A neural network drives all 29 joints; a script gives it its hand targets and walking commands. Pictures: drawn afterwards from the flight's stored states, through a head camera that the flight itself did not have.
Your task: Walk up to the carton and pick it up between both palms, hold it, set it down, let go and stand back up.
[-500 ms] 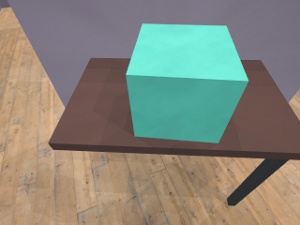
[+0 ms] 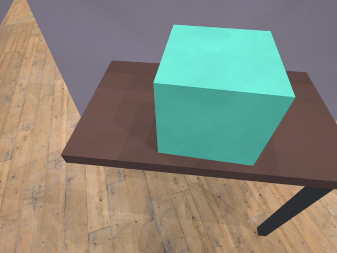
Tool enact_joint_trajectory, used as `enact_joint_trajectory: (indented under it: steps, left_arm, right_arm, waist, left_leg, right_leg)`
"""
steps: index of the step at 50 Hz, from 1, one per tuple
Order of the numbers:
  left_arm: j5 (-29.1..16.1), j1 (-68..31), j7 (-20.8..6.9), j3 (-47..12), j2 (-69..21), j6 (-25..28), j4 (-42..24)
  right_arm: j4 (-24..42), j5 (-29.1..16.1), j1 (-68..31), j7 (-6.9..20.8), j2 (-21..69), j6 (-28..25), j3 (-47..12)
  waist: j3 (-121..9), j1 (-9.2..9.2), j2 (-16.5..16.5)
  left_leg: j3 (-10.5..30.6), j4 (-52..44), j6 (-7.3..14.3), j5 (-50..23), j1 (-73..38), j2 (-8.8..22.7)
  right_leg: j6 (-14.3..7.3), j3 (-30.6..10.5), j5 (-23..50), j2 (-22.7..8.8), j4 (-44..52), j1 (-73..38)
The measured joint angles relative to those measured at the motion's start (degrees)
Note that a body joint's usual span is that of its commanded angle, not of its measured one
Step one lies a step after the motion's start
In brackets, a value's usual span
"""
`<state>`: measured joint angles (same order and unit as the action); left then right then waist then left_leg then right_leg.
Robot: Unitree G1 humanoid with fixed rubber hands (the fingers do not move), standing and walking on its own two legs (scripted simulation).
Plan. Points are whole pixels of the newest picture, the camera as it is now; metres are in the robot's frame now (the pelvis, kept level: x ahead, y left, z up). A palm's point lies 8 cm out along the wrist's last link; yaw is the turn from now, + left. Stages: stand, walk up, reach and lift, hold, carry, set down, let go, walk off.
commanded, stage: walk up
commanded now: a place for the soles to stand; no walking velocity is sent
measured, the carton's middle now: (212, 93) +0.52 -0.11 +0.08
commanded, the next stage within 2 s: reach and lift in 0.70 s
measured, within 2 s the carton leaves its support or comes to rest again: neither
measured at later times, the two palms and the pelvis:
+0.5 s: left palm out of the picture +0.02 +0.23 -0.16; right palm out of the picture +0.04 -0.24 -0.14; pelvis +0.02 -0.01 -0.01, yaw +2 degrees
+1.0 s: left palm (93, 237) +0.17 +0.22 -0.11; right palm out of the picture +0.14 -0.26 -0.13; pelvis -0.04 -0.02 -0.03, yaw -6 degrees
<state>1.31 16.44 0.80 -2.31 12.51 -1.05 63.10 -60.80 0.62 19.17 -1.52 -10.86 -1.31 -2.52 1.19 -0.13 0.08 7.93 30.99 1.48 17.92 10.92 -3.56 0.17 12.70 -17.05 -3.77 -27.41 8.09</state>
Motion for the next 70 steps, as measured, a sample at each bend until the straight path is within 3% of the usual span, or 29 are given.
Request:
enact_joint_trajectory:
  steps: [36, 37, 39, 41, 43, 46, 47, 51, 54, 58, 63, 70]
  left_arm:
    - [0.7, -0.8, 0.5, 1.7, -0.4, -0.7, -2.6]
    - [0.3, -0.6, 0.3, 1.5, -0.1, -2.2, -3.3]
    - [-2.3, -1.5, -0.1, 0.7, 1.4, -11.7, -8.7]
    - [-3.6, -5.3, 0.1, 1.5, 3.2, -20.5, -14.5]
    - [-3.1, -11.0, 0.7, 3.6, 4.4, -27.0, -20.2]
    - [-0.8, -18.0, 1.4, 6.2, 4.3, -32.7, -30.1]
    - [0.0, -19.0, 1.2, 6.7, 3.7, -33.9, -33.3]
    - [1.8, -17.2, -0.8, 7.2, 1.5, -36.2, -40.8]
    - [2.8, -13.4, -2.4, 7.9, -0.4, -35.3, -39.5]
    - [3.3, -9.9, -3.6, 10.5, -0.7, -33.6, -36.0]
    - [-1.0, -9.5, -2.7, 11.7, 3.0, -31.2, -36.2]
    - [-6.7, -12.9, -2.0, 8.7, 6.6, -32.1, -43.9]
  right_arm:
    - [3.1, 0.2, -3.1, -1.1, -0.8, 0.3, 0.3]
    - [2.9, 0.9, -3.7, -0.8, -0.6, 0.3, 0.7]
    - [0.4, 4.6, -9.9, 1.1, 0.5, 1.6, 4.5]
    - [-0.4, 6.2, -17.7, 2.9, 1.3, 3.4, 6.8]
    - [0.0, 5.6, -24.0, 4.3, 1.2, 4.4, 6.8]
    - [0.8, 2.5, -29.6, 6.0, -0.1, 4.0, 4.6]
    - [1.5, 1.3, -30.2, 6.2, -0.8, 3.8, 3.4]
    - [6.7, -1.5, -26.3, 4.6, -2.0, 4.4, -0.2]
    - [12.2, -1.2, -19.9, 2.5, -2.5, 5.5, -1.1]
    - [18.9, -0.8, -14.0, 1.1, -2.6, 7.6, -0.8]
    - [26.2, -1.3, -11.9, 0.0, 0.6, 10.3, 0.5]
    - [34.5, -2.1, -14.1, -2.6, 5.6, 14.5, 0.5]
  waist:
    - [1.2, -0.55, -0.8]
    - [0.8, -0.59, -0.6]
    - [-0.8, 0.15, 0.3]
    - [0.3, -0.01, 1.4]
    - [2.0, -1.07, 1.9]
    - [4.3, -2.34, 1.4]
    - [5.1, -2.4, 0.5]
    - [6.4, -1.91, 0.8]
    - [5.4, -1.27, 1.9]
    - [6.2, -2.31, 2.8]
    - [8.0, -3.99, 4.0]
    - [8.5, -3.7, 3.7]
  left_leg:
    - [2.5, 8.2, -0.2, 5.1, 2.8, -0.4]
    - [2.0, 8.5, -0.3, 5.0, 3.6, -0.4]
    - [-0.9, 11.9, -1.3, 5.9, 9.4, 0.4]
    - [-3.7, 16.0, -1.3, 7.0, 13.9, 1.3]
    - [-5.6, 19.8, -1.2, 8.1, 17.1, 2.6]
    - [-6.5, 22.6, -1.6, 8.7, 18.3, 4.7]
    - [-6.3, 21.9, -3.0, 3.3, 17.2, 5.7]
    - [-7.2, 14.1, -3.4, 5.2, 8.1, 6.8]
    - [-7.6, 5.2, -3.4, -0.1, 2.7, 6.4]
    - [-8.5, 1.0, -3.2, -2.1, 0.9, 6.7]
    - [-9.8, 3.3, -2.3, -2.1, 4.9, 8.3]
    - [-9.7, 4.4, -4.4, -3.9, 7.2, 8.5]
  right_leg:
    - [0.1, 2.5, -5.0, -0.3, -5.8, 0.4]
    - [-0.1, 1.7, -5.2, -0.3, -6.8, 1.6]
    - [-1.2, -2.3, -6.0, 0.4, -12.0, 8.8]
    - [-0.3, -5.2, -7.6, 0.9, -17.3, 14.7]
    - [-0.7, -6.6, -8.0, 1.7, -21.4, 18.8]
    - [-1.8, -6.8, -6.9, 3.4, -23.2, 20.1]
    - [-2.1, -6.5, -6.8, 4.3, -22.3, 18.8]
    - [-3.0, -6.8, -2.6, 5.4, -13.9, 10.4]
    - [-3.5, -6.6, -0.1, 5.1, -7.2, 5.6]
    - [-4.2, -6.7, 1.9, 5.3, -4.6, 4.7]
    - [-4.8, -5.9, 1.9, 5.5, -7.2, 8.7]
    - [-5.3, -3.9, 1.2, 4.2, -9.7, 10.6]
